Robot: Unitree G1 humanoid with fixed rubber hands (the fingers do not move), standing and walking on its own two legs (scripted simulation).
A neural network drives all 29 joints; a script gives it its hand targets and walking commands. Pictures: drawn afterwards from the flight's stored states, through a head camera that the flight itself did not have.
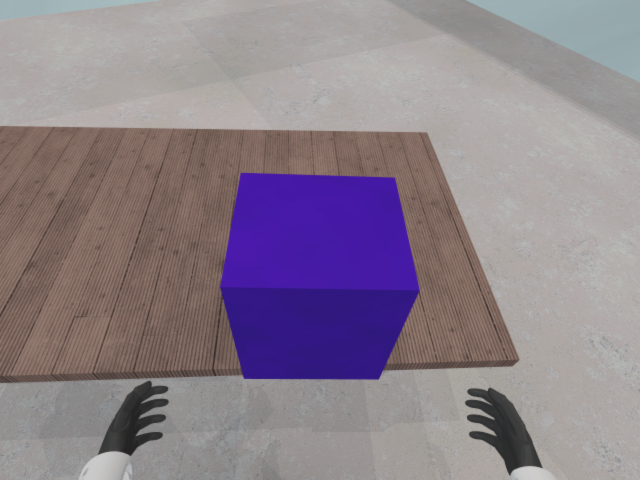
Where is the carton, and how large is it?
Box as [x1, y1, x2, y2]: [220, 173, 419, 378]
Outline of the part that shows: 241,173 220,288 244,378 378,378 419,290 394,178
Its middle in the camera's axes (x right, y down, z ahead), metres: -0.01 +0.06 +0.58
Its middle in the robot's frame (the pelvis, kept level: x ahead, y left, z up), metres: +0.38 +0.01 -0.01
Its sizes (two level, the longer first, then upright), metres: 0.219 0.192 0.264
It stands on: a table, 0.64 m high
